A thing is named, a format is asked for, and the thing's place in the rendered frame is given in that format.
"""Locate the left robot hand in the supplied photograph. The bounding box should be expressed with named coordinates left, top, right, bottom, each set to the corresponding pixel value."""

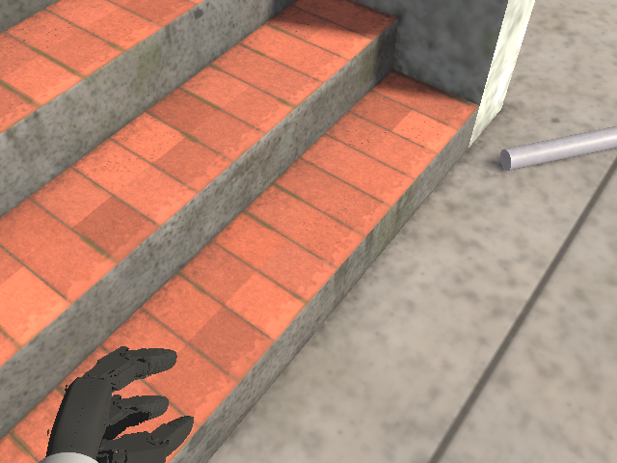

left=45, top=346, right=194, bottom=463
